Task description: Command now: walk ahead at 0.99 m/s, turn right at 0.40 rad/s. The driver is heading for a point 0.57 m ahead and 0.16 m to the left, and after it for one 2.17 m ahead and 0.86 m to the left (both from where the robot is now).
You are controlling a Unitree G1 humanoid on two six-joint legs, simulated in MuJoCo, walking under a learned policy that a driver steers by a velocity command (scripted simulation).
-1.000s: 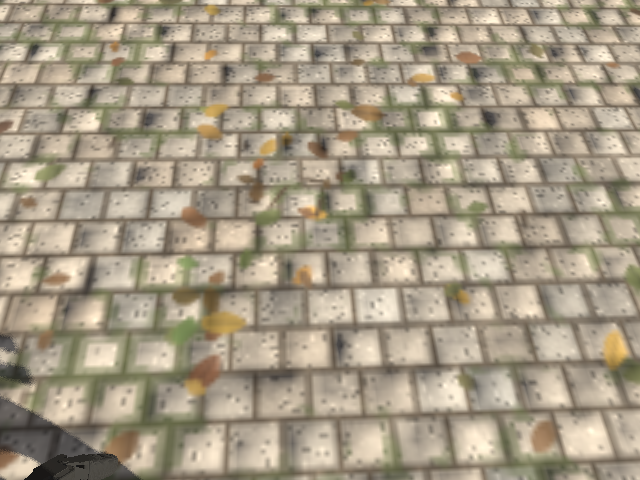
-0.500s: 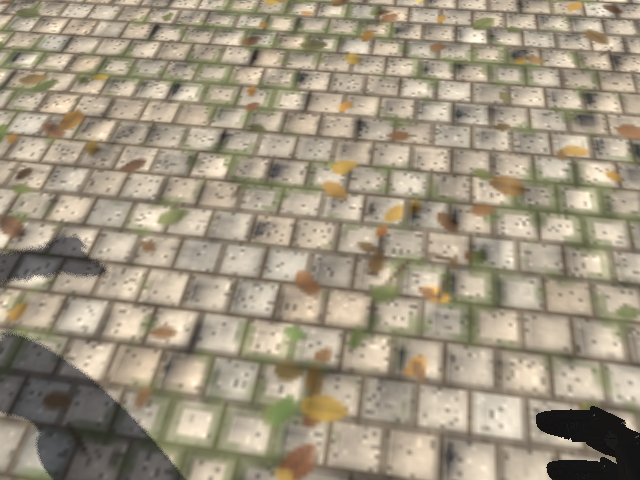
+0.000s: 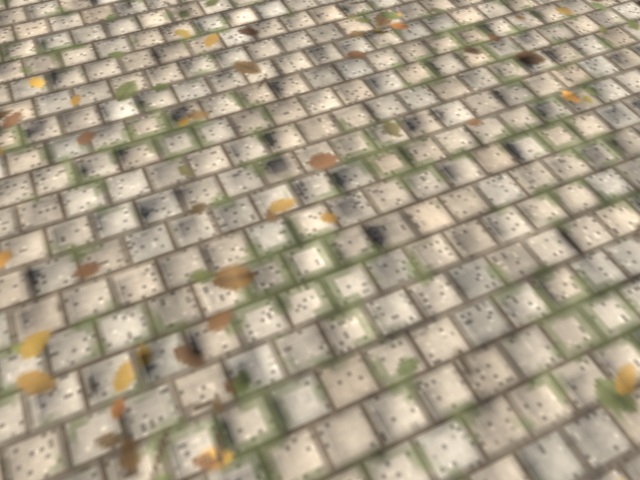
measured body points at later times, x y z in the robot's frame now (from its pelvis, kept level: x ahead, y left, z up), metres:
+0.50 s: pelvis +0.46 +0.07 +0.02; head +0.49 +0.06 +0.47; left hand +0.57 +0.34 -0.07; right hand +0.53 -0.22 -0.11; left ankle +0.50 +0.09 -0.70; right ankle +0.40 -0.09 -0.57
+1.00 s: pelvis +0.72 +0.09 +0.04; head +0.75 +0.14 +0.48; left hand +0.63 +0.38 -0.08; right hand +1.06 +0.02 -0.04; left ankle +0.66 +0.21 -0.64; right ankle +0.87 +0.05 -0.70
